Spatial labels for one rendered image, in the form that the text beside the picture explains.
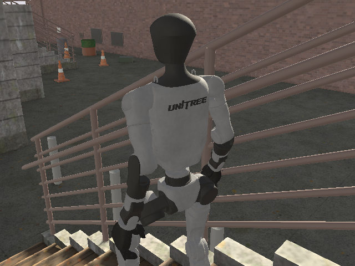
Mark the humanoid robot head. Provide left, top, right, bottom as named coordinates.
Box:
left=150, top=13, right=201, bottom=88

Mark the robot right upper arm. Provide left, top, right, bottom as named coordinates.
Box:
left=197, top=75, right=234, bottom=144

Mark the robot left hand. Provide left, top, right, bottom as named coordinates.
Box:
left=111, top=221, right=146, bottom=260

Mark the left robot shin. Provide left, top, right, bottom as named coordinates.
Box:
left=115, top=245, right=140, bottom=266

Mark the robot left forearm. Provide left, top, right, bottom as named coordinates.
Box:
left=118, top=155, right=150, bottom=231

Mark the robot right hand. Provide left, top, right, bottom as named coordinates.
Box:
left=200, top=163, right=221, bottom=185

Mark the robot right forearm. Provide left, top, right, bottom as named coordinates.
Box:
left=208, top=137, right=234, bottom=172

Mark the robot left upper arm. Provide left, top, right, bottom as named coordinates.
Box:
left=121, top=84, right=158, bottom=176

